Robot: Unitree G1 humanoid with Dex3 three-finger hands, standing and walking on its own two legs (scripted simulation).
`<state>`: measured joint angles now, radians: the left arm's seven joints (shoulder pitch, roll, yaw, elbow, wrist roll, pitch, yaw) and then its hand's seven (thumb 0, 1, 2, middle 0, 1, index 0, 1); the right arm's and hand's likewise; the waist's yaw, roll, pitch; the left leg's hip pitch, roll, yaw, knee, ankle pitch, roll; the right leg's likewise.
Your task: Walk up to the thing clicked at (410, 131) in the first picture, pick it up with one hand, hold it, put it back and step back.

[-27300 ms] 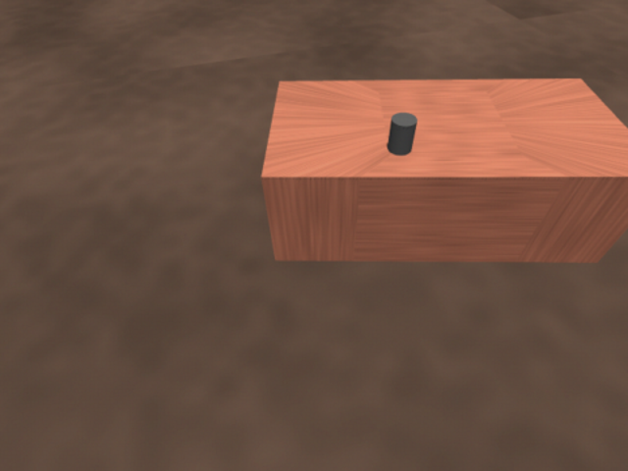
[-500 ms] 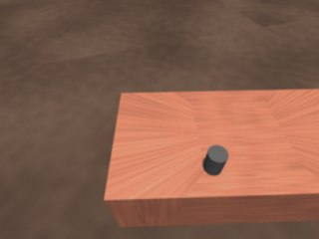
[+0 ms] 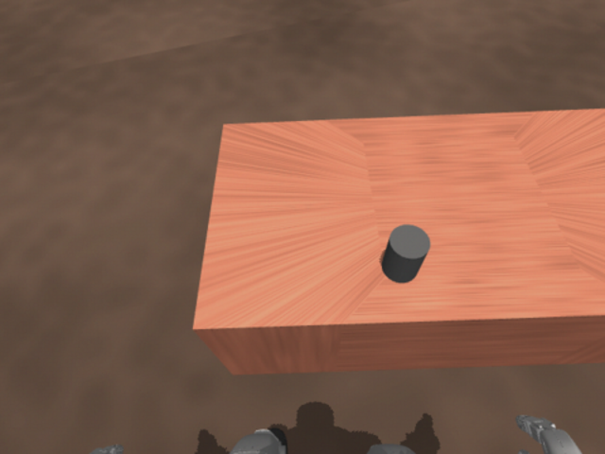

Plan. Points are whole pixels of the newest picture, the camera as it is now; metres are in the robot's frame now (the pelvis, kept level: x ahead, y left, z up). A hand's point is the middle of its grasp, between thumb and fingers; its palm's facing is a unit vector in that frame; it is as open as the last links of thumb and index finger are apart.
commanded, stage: step back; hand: right
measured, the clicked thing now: (404, 254) +0.51 -0.19 -0.26
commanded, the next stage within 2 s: none
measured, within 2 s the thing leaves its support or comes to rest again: neither
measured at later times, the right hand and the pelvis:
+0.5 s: hand out of the picture +0.03 -0.27 -0.17, palm faces -0.18 +0.90 -0.39, open 7.4 cm; pelvis -0.10 -0.01 -0.02, yaw +7 degrees
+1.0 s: hand out of the picture -0.10 -0.28 -0.17, palm faces -0.04 +0.94 -0.34, open 7.4 cm; pelvis -0.24 -0.02 -0.01, yaw +1 degrees
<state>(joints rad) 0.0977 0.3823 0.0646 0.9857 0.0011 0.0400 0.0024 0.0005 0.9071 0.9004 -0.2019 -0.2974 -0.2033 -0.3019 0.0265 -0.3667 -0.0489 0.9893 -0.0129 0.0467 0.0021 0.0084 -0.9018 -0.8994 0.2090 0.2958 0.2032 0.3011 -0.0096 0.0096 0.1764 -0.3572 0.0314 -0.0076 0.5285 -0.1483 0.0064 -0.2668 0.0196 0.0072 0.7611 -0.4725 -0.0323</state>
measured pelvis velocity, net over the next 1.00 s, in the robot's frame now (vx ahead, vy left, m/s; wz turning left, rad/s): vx -0.24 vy -0.02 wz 0.02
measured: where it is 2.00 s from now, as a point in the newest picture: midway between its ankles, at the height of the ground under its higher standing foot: outside the picture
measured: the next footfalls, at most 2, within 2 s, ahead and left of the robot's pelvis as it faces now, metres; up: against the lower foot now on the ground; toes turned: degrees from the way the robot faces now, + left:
left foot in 0.50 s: -0.06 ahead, +0.11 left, +0.00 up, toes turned +4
right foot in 0.92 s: -0.21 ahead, -0.15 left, +0.00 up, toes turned +1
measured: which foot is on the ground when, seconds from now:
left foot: down 0.00-0.06, up 0.08-0.48, down 0.50-0.96, up 0.98-1.00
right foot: down 0.00-0.54, up 0.56-0.90, down 0.92-1.00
